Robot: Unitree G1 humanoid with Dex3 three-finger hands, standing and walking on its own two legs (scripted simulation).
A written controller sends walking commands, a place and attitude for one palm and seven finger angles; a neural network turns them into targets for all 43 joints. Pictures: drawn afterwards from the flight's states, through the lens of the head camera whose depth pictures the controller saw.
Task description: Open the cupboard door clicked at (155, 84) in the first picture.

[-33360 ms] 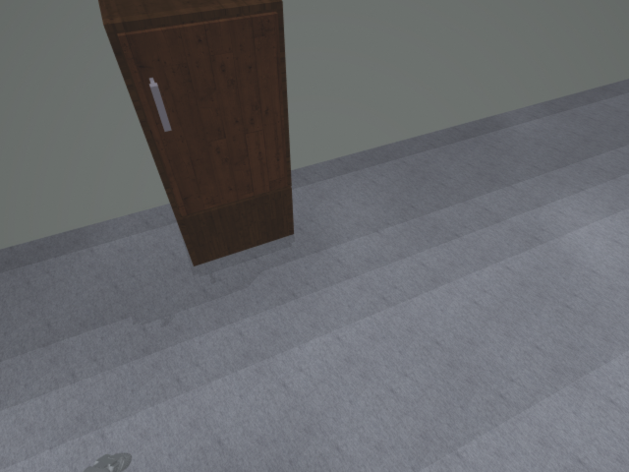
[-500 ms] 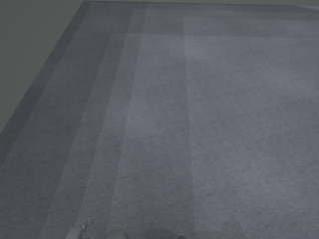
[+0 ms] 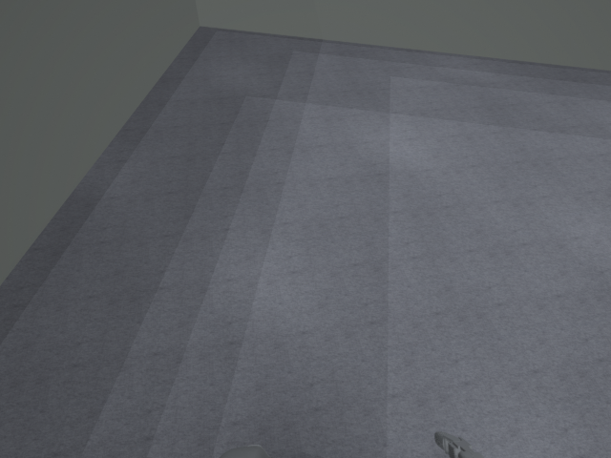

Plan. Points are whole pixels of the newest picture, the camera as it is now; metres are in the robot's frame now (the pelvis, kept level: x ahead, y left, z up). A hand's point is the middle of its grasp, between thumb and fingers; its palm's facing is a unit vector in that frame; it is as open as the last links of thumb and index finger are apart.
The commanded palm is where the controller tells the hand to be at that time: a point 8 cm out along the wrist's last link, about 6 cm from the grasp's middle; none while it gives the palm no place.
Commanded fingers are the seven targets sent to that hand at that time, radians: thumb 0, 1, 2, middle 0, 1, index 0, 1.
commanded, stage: turn to face it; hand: left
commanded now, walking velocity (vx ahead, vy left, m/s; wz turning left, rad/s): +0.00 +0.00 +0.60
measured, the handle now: out of the picture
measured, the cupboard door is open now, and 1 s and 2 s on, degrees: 43 43 43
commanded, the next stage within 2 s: none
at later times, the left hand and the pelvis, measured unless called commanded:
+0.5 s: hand (208, 391) +0.22 +0.17 -0.13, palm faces +0.19 -0.94 -0.27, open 7.3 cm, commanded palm none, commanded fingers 0.00 0.90 0.90 -0.20 -0.30 -0.20 -0.30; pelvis +0.11 -0.05 +0.01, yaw +14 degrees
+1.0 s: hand out of the picture +0.05 +0.19 -0.16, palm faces +0.56 -0.79 -0.27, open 7.4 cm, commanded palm none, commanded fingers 0.00 0.90 0.90 -0.20 -0.30 -0.20 -0.30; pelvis +0.13 -0.03 +0.01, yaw +34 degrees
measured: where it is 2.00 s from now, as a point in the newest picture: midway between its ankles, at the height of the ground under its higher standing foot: outside the picture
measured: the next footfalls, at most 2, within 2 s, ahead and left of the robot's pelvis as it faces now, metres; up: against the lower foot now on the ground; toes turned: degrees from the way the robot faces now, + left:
right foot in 0.42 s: +0.18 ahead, -0.15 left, +0.00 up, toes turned +9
left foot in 0.84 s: +0.14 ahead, +0.09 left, +0.00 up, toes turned +36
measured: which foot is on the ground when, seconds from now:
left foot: down 0.00-0.42, up 0.44-0.82, down 0.84-1.00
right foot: down 0.00-0.00, up 0.02-0.40, down 0.42-0.84, up 0.86-1.00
